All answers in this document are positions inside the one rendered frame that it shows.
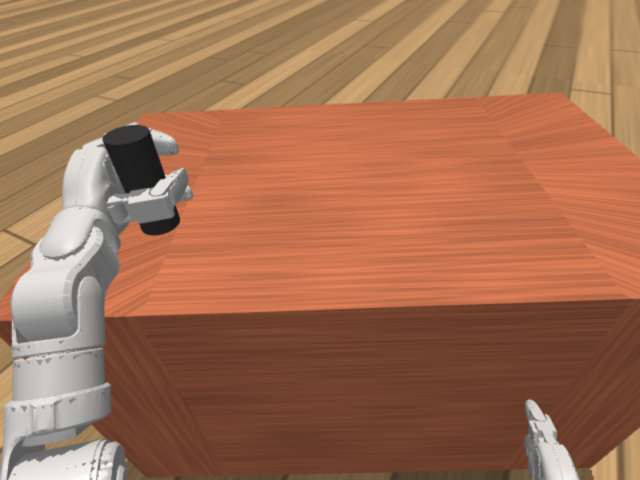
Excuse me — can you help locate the right robot hand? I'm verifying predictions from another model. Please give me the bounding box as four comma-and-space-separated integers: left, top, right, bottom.
524, 399, 579, 480

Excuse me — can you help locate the left robot hand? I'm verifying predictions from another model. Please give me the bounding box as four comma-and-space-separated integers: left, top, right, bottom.
62, 122, 194, 236

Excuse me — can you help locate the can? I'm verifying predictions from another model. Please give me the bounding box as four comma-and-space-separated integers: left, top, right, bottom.
102, 125, 180, 235

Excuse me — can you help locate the left robot arm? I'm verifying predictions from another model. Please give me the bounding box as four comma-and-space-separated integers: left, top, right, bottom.
0, 207, 128, 480

